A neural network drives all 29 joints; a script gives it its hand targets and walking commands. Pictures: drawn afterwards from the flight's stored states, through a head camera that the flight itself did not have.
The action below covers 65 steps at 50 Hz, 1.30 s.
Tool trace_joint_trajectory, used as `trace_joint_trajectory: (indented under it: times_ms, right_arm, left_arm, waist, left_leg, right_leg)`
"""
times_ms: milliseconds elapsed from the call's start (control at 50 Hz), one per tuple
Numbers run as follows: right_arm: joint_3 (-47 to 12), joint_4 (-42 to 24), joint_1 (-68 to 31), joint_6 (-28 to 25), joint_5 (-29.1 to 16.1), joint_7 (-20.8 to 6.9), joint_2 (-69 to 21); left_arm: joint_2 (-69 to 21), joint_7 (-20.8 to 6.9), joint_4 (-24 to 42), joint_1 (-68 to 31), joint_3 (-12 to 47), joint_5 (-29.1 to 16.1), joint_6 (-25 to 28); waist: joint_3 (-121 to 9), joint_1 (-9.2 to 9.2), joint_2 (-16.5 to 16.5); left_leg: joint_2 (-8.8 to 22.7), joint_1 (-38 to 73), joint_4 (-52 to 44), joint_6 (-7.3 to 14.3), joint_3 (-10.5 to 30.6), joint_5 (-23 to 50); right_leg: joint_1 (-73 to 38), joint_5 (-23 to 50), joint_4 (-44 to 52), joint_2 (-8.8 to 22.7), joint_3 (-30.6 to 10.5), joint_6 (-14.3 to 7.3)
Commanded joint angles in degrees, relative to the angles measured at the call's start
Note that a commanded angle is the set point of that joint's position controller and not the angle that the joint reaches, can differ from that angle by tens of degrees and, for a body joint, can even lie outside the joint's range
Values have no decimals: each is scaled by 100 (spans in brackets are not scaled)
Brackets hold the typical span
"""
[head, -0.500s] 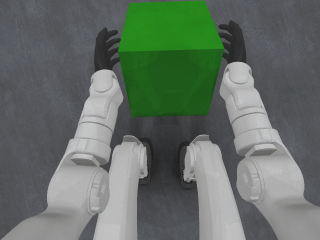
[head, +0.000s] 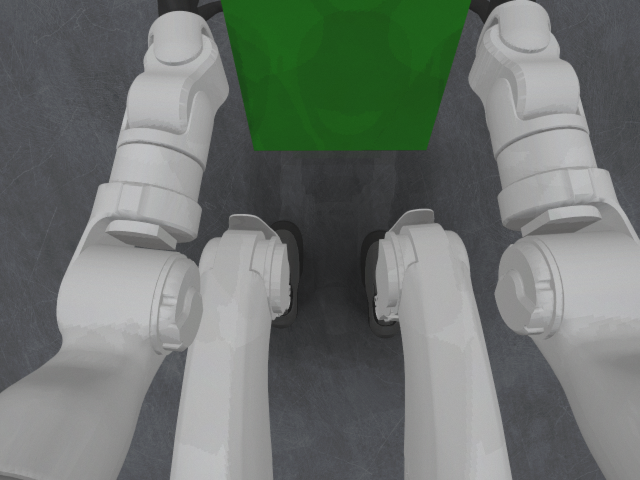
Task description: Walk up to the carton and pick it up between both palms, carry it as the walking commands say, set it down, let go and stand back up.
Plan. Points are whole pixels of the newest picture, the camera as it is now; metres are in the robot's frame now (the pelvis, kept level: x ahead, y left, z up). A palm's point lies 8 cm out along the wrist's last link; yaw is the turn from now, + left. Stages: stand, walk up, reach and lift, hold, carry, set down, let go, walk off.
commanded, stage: set down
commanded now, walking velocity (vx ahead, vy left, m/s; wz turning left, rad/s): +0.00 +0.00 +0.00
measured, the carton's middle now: (340, 11) +0.58 -0.02 -0.25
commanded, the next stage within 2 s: none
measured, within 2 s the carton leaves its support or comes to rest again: neither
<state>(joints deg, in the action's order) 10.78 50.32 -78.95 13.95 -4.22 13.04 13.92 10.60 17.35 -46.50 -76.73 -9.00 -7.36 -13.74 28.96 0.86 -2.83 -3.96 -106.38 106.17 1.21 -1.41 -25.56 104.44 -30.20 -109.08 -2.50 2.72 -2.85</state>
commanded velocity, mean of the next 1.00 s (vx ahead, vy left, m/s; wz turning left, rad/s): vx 0.00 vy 0.00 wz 0.00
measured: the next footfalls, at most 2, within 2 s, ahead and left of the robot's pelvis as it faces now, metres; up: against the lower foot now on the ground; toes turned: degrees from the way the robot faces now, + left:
none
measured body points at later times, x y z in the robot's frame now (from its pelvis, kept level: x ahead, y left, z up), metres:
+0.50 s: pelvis +0.02 +0.00 -0.06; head +0.39 -0.03 +0.18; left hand +0.59 +0.11 -0.21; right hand +0.59 -0.20 -0.22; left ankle +0.16 +0.10 -0.43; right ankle +0.13 -0.09 -0.43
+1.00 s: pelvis +0.04 +0.00 -0.08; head +0.41 -0.02 +0.16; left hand +0.62 +0.11 -0.23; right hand +0.62 -0.20 -0.23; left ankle +0.16 +0.10 -0.43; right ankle +0.13 -0.09 -0.43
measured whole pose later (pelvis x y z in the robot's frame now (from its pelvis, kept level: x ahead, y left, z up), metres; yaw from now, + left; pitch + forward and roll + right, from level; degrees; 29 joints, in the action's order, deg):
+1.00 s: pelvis +0.04 +0.00 -0.08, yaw +0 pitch +35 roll +2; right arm 20.6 52.6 -87.3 13.6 -0.1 -1.3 18.6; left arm 10.9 2.2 -48.0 -85.1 -19.9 1.2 -12.4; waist 24.9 1.2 -0.4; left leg -4.3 -124.6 120.9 0.5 -2.7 -31.4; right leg 123.0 -36.3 -124.5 -3.4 2.7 -3.5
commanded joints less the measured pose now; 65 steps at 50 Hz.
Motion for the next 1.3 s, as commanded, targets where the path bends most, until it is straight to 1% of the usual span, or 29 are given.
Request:
trace_joint_trajectory:
  times_ms: [0, 40, 60, 100, 120, 140, 160, 240, 280, 300, 320, 340, 420, 460, 480, 560, 620, 660, 780, 960, 980, 1000, 1040, 1060, 1080, 1120, 1140, 1260, 1280]
  right_arm:
    - [-771, 222, -3935, -256, 494, -1972, -4189]
    - [-572, 516, -3660, -204, 836, -2166, -4682]
    - [-709, 98, -3988, -244, 734, -2231, -4822]
    - [-858, -30, -3976, -214, 506, -2338, -5213]
    - [-1088, -550, -4062, -291, 340, -2332, -5267]
    - [-1226, -527, -4049, -314, 266, -2315, -5144]
    - [-1371, -651, -4043, -324, 59, -2335, -5360]
    - [-2327, -1981, -4361, -411, -777, -2144, -5195]
    - [-2475, -1320, -4218, -331, -857, -2066, -4738]
    - [-2407, -373, -3665, -155, -685, -2122, -4813]
    - [-2297, -522, -3703, -90, -664, -2214, -4858]
    - [-2112, -503, -3788, -71, -573, -2298, -4922]
    - [-1364, 548, -3454, 80, 70, -2627, -4918]
    - [-1445, 147, -3639, 63, 49, -2655, -5049]
    - [-1455, 35, -3700, 57, 24, -2672, -5020]
    - [-1197, 498, -3468, 172, 225, -2753, -5139]
    - [-1002, 777, -3108, 274, 480, -2773, -5019]
    - [-1030, 657, -3156, 298, 384, -2850, -5145]
    - [-879, 912, -2709, 377, 603, -2890, -5061]
    - [-1072, 803, -2432, 337, 470, -3016, -5167]
    - [-1091, 997, -2148, 361, 532, -2997, -5146]
    - [-892, 1205, -1930, 390, 661, -3031, -5130]
    - [-973, 797, -2127, 336, 527, -3042, -5163]
    - [-912, 1121, -2007, 350, 624, -3016, -5120]
    - [-944, 1069, -1973, 329, 594, -3021, -5232]
    - [-952, 1102, -1886, 323, 600, -3033, -4991]
    - [-958, 1026, -1983, 355, 580, -3022, -5043]
    - [-720, 1452, -1748, 407, 764, -3015, -4922]
    - [-740, 1321, -1680, 405, 803, -3007, -5014]
  left_arm:
    - [-4730, -1973, -536, -4042, 595, 496, 161]
    - [-4973, -2181, -771, -3817, 116, 628, 224]
    - [-5087, -2218, -563, -3954, 194, 577, 248]
    - [-5088, -2205, 292, -4515, 547, 393, 343]
    - [-5435, -2189, 482, -4461, 932, 139, 340]
    - [-5442, -2184, 516, -4465, 1139, 67, 349]
    - [-5347, -2174, 685, -4518, 1165, 88, 365]
    - [-5277, -1913, 2333, -5059, 2332, -722, 490]
    - [-4916, -1802, 1416, -4529, 2321, -453, 278]
    - [-4824, -1837, 920, -4377, 2234, -276, 182]
    - [-4877, -1883, 1000, -4220, 2113, -84, 124]
    - [-4991, -1956, 933, -4308, 1994, 0, 88]
    - [-5124, -2310, -323, -3904, 1184, 455, -39]
    - [-5076, -2399, -62, -4074, 1028, 391, 29]
    - [-5049, -2400, 73, -4159, 1090, 261, 48]
    - [-5004, -2553, -752, -3678, 526, 514, -96]
    - [-5026, -2684, -524, -3761, 618, 442, -144]
    - [-4829, -2659, -654, -3481, 472, 751, -187]
    - [-5265, -2751, -833, -3073, 408, 850, -324]
    - [-5212, -2717, -1021, -2374, 390, 894, -314]
    - [-5365, -2738, -1131, -2165, 410, 915, -321]
    - [-5336, -2751, -1235, -2091, 366, 955, -341]
    - [-5250, -2757, -714, -2254, 419, 870, -245]
    - [-5219, -2720, -896, -2246, 442, 898, -255]
    - [-5357, -2724, -1007, -2102, 474, 939, -251]
    - [-5327, -2708, -1231, -1990, 390, 932, -307]
    - [-5167, -2729, -1147, -1873, 212, 1036, -316]
    - [-5095, -2721, -1151, -1985, 144, 1158, -298]
    - [-5086, -2763, -1258, -1845, 114, 1138, -296]
  waist:
    - [-7857, 374, 316]
    - [-7789, 392, 649]
    - [-8193, 358, 693]
    - [-9214, 314, 683]
    - [-9877, 547, 587]
    - [-9768, 551, 609]
    - [-9873, 312, 607]
    - [-12818, 576, 369]
    - [-12356, 416, 277]
    - [-11234, 415, 275]
    - [-10747, 277, 210]
    - [-10205, 337, 292]
    - [-7395, 320, 356]
    - [-7806, 216, 620]
    - [-7985, 355, 568]
    - [-7066, 160, 776]
    - [-6732, 408, 676]
    - [-6528, 14, 561]
    - [-6503, 300, 421]
    - [-6442, 56, 448]
    - [-6330, 56, 444]
    - [-6166, 250, 464]
    - [-6434, 111, 404]
    - [-6344, 275, 432]
    - [-6352, 145, 317]
    - [-6211, 224, 255]
    - [-6121, 36, 395]
    - [-5852, 96, 327]
    - [-5801, 115, 509]
  left_leg:
    - [-432, 1786, -197, 26, 275, -684]
    - [-466, 1423, -8, 91, 200, -499]
    - [-477, 1470, 135, 121, 162, -212]
    - [-515, 1855, 331, 92, 108, 393]
    - [-489, 2200, 459, 62, 172, 994]
    - [-526, 2162, 467, 53, 207, 1146]
    - [-547, 2086, 603, 77, 82, 1260]
    - [-564, 3612, 1066, -12, 83, 2845]
    - [-514, 3694, 1071, -44, 92, 2512]
    - [-418, 3171, 1031, -64, 32, 1892]
    - [-428, 3075, 1015, -43, 24, 1860]
    - [-410, 2814, 963, -5, 47, 1613]
    - [-387, 1168, 933, 67, 25, 262]
    - [-421, 1105, 1088, 122, -8, 509]
    - [-406, 1222, 1090, 129, 13, 495]
    - [-415, 617, 1106, 173, -47, -23]
    - [-412, 314, 1032, 135, 13, -258]
    - [-366, 551, 1008, 176, -47, -75]
    - [-427, 542, 1122, 115, -19, 17]
    - [-395, 893, 1203, 129, 82, 714]
    - [-412, 640, 1216, 95, -30, 613]
    - [-388, 649, 1109, 111, 113, 578]
    - [-387, 637, 1189, 84, 70, 928]
    - [-383, 711, 1219, 71, 94, 832]
    - [-387, 718, 1217, 58, 32, 839]
    - [-372, 757, 1232, 47, 88, 749]
    - [-393, 541, 1228, 87, 36, 686]
    - [-378, 344, 1128, 32, -4, 442]
    - [-384, 188, 1127, 60, -2, 355]
  right_leg:
    - [-1838, -144, 896, -335, -522, -22]
    - [-1752, 87, 698, -401, -482, 4]
    - [-1953, 367, 614, -413, -511, 25]
    - [-2099, 1037, 368, -463, -420, 121]
    - [-2367, 1713, 225, -469, -421, 117]
    - [-2221, 1853, 113, -494, -415, 128]
    - [-2413, 2041, 126, -503, -505, 155]
    - [-3609, 3744, -405, -509, -486, 136]
    - [-3283, 3213, -355, -439, -474, 164]
    - [-2898, 2623, -250, -393, -491, 199]
    - [-2525, 2451, -286, -416, -488, 219]
    - [-2185, 2169, -254, -422, -444, 223]
    - [-929, 891, -130, -352, -522, 118]
    - [-1257, 1136, -253, -371, -528, 119]
    - [-1316, 1163, -276, -332, -484, 129]
    - [-1045, 686, -166, -280, -576, 122]
    - [-817, 510, -230, -277, -536, 63]
    - [-565, 489, -247, -323, -546, 84]
    - [-540, 585, -298, -277, -496, 42]
    - [-247, 1072, -446, -309, -507, 85]
    - [-462, 1102, -404, -268, -549, 57]
    - [-114, 1033, -477, -281, -466, 45]
    - [-240, 1408, -483, -314, -540, 65]
    - [-141, 1276, -502, -282, -488, 69]
    - [-241, 1310, -506, -300, -515, 56]
    - [-70, 1144, -486, -244, -514, 44]
    - [-237, 1146, -396, -242, -625, 70]
    - [-81, 946, -392, -251, -590, 63]
    - [-155, 939, -379, -253, -577, 67]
